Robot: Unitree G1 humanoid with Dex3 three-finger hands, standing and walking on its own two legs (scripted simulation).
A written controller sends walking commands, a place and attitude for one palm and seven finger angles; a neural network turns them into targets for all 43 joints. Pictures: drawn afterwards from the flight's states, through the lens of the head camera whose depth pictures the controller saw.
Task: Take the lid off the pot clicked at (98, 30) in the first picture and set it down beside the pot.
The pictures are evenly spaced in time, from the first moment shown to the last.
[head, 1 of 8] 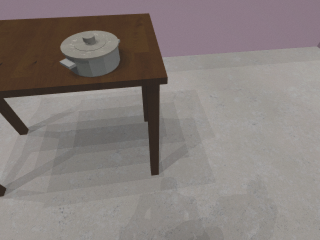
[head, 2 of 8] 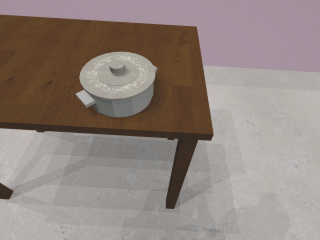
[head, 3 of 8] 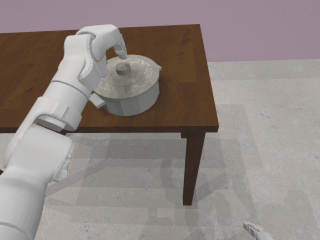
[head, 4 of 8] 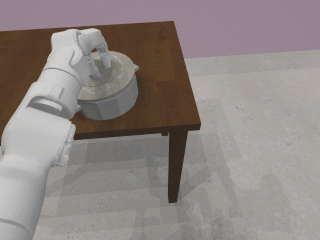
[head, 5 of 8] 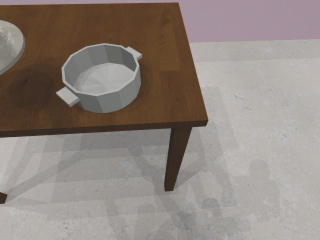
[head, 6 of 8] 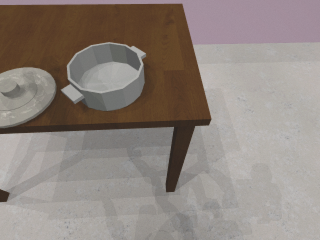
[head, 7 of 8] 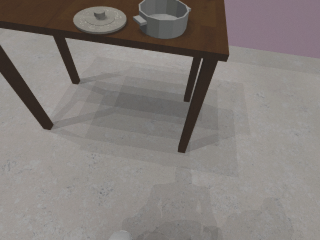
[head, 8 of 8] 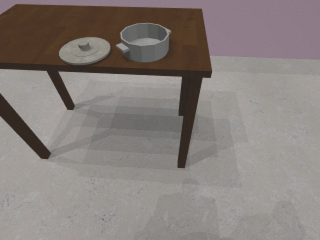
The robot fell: no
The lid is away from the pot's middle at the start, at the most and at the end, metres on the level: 0.00 0.25 0.24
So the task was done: yes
